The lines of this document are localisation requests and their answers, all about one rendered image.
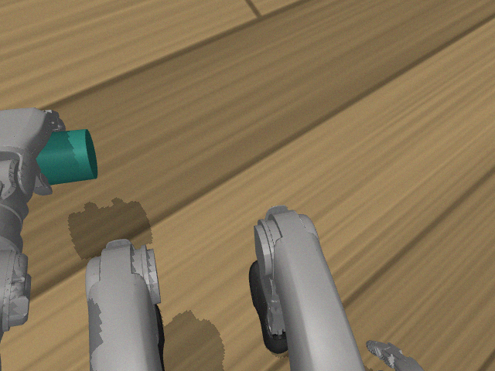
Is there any can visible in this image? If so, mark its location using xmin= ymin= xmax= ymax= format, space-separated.
xmin=36 ymin=129 xmax=97 ymax=185

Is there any left robot arm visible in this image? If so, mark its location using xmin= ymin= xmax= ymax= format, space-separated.
xmin=0 ymin=146 xmax=37 ymax=371

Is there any right robot foot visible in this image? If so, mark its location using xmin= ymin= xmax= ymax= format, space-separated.
xmin=249 ymin=260 xmax=288 ymax=354

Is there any left robot hand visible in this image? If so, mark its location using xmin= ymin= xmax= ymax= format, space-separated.
xmin=0 ymin=107 xmax=66 ymax=196

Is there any right robot hand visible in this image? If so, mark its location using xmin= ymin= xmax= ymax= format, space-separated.
xmin=366 ymin=341 xmax=424 ymax=371

